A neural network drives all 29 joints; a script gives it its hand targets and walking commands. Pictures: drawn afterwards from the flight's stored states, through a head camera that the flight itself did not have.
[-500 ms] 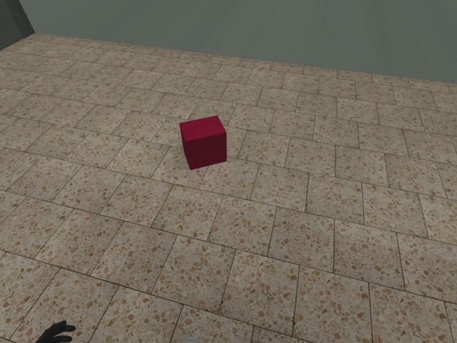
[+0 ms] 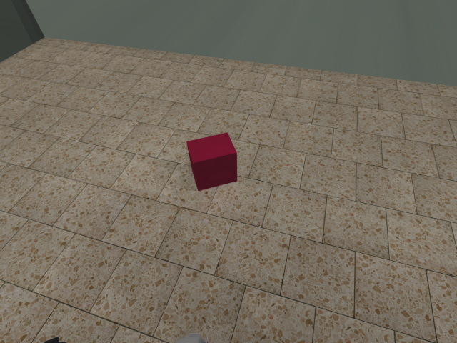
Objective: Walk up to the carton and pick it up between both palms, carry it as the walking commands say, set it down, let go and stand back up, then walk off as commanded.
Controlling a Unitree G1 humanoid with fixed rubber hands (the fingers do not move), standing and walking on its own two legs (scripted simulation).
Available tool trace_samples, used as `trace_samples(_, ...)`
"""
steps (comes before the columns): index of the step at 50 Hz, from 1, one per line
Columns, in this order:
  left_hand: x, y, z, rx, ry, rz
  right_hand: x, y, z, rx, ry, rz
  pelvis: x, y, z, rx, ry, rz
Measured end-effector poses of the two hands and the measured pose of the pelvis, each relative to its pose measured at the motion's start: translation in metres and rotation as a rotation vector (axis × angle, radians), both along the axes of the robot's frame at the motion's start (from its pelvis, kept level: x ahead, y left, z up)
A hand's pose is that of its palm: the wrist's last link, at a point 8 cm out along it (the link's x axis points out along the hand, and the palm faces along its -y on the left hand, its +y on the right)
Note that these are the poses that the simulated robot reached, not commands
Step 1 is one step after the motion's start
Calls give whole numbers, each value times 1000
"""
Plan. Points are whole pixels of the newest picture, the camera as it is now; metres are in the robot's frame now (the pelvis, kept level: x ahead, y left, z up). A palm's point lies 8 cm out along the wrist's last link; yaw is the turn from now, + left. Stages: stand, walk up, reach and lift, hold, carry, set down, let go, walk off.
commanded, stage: walk up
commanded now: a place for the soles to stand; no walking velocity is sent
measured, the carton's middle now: (212, 161) +1.14 +0.11 -0.64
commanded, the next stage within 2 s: none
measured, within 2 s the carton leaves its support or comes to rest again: neither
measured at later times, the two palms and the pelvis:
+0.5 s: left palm (56, 287) +0.26 +0.34 -0.05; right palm (388, 290) +0.25 -0.31 -0.11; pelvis +0.17 +0.01 -0.01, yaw +2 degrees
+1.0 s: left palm (66, 220) +0.41 +0.39 -0.06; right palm (345, 219) +0.42 -0.27 -0.11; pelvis +0.33 +0.05 -0.02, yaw +4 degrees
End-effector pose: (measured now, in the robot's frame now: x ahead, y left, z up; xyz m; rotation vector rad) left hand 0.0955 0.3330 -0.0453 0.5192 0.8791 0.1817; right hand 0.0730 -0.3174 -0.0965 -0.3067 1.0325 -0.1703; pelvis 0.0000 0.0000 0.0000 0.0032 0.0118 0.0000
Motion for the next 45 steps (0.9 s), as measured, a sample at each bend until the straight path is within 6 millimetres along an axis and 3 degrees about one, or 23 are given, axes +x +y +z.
trace_samples(7, 64, 24, -31, -39, -25, 6, 59, 26, -11, -32, -19, 17, 56, 28, -22, -22, -30, 15)
trace_samples(13, 106, 23, -22, -48, -47, 5, 101, 25, 2, -46, -37, 22, 95, 29, -13, -9, -46, 22)
trace_samples(20, 150, 12, -13, -14, -58, 21, 143, 10, -10, -20, -9, 18, 138, 11, -15, 14, -29, 24)
trace_samples(25, 161, 10, -8, 6, -14, 37, 180, 10, -13, -2, 7, 31, 170, 8, -10, 12, -14, 36)
trace_samples(32, 200, 28, -4, 3, 8, 48, 228, 27, -4, -5, 7, 35, 218, 25, -3, -3, -9, 37)
trace_samples(37, 238, 53, -29, -19, 1, 53, 265, 49, -12, -30, -10, 41, 254, 49, -21, -28, -25, 41)
trace_samples(45, 289, 58, -25, -36, -30, 65, 319, 57, -1, -47, -38, 56, 301, 58, -15, -11, -58, 62)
